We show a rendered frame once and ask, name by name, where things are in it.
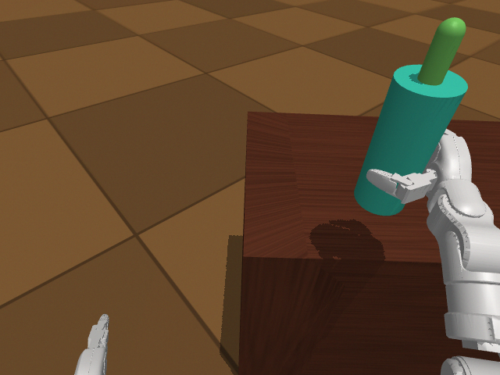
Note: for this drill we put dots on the bottle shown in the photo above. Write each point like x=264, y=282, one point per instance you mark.
x=419, y=105

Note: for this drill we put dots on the right robot arm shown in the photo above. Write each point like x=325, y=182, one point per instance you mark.
x=469, y=245

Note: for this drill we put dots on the left robot hand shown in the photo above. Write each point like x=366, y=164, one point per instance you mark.
x=92, y=360

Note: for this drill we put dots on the right robot hand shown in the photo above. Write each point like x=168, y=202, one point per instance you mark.
x=450, y=160

